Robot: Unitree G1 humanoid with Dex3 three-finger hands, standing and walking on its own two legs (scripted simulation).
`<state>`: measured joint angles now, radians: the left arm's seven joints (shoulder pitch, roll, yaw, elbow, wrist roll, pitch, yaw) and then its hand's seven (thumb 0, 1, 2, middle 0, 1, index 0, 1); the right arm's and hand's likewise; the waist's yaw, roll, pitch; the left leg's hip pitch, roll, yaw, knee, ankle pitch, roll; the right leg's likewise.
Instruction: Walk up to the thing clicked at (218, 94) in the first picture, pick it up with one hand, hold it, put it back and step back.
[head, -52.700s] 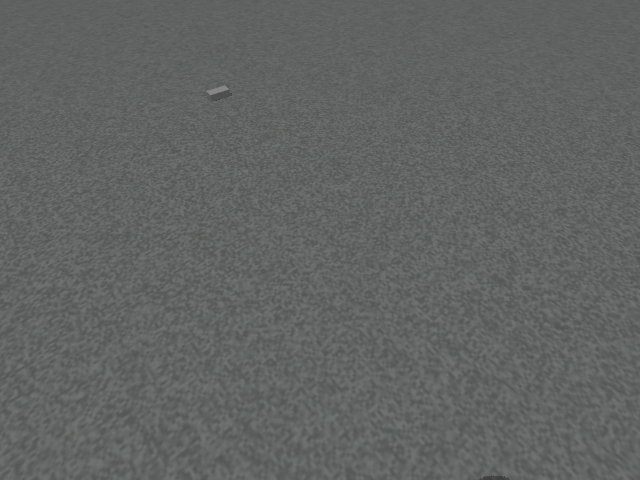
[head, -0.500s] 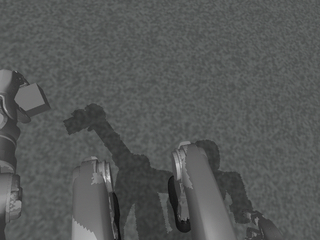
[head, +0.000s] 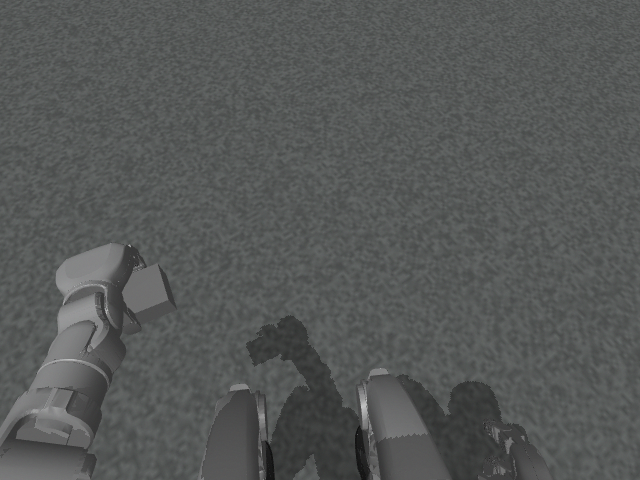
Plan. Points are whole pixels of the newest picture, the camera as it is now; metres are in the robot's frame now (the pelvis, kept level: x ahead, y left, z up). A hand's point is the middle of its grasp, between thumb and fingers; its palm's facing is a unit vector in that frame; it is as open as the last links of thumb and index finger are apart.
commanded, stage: lift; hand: left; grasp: from above
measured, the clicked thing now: (124, 303) +0.39 +0.27 -0.11
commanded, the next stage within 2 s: hold in 0.64 s
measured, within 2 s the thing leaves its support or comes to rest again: neither
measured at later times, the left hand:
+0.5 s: hand (99, 262) +0.38 +0.23 +0.04, palm faces -0.43 -0.20 -0.88, open 9.1 cm
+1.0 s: hand (80, 228) +0.39 +0.22 +0.10, palm faces -0.41 -0.18 -0.90, open 9.1 cm
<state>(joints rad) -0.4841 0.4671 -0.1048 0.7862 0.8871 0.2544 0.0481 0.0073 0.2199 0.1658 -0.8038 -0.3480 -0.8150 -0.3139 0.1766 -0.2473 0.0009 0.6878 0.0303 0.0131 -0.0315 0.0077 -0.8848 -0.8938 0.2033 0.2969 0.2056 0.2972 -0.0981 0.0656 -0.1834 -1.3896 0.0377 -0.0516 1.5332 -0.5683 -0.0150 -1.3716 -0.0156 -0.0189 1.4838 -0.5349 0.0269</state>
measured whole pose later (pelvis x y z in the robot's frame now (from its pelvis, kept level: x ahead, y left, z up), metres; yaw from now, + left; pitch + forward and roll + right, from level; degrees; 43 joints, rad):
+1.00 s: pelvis +0.07 +0.00 +0.16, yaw +0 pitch +8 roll +0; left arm -0.39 0.30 -0.21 0.85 0.87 0.31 0.12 0.01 0.24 0.22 -0.72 -0.44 -0.74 -0.39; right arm 0.24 -0.25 -0.03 0.77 0.04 -0.07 -0.03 0.01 -0.89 -0.89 0.20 0.30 0.20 0.30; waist -0.03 0.05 -0.08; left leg -0.49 0.03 0.02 0.71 -0.36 -0.02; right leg -0.50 -0.02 0.01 0.70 -0.33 0.02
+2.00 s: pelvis +0.06 -0.01 +0.17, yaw +0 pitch +1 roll +0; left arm -0.31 0.32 -0.25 0.67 0.90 0.36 -0.01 0.01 0.21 0.29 -0.69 -0.53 -0.71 -0.48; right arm 0.20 -0.26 -0.01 0.72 0.04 -0.04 -0.02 0.01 -0.89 -0.89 0.20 0.30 0.20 0.30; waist 0.00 0.05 -0.04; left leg -0.29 0.03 0.02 0.53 -0.26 -0.02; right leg -0.32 -0.02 0.01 0.55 -0.26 0.02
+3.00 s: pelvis +0.06 -0.01 +0.17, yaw +0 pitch +1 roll +0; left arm -0.31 0.33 -0.25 0.73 0.92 0.29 -0.01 0.01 0.19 0.30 -0.71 -0.51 -0.74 -0.45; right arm 0.20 -0.25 -0.01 0.71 0.04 -0.04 -0.02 0.01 -0.88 -0.89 0.20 0.30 0.20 0.30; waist -0.01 0.04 -0.02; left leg -0.28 0.03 0.02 0.51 -0.25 -0.02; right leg -0.31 -0.02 0.01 0.53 -0.24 0.02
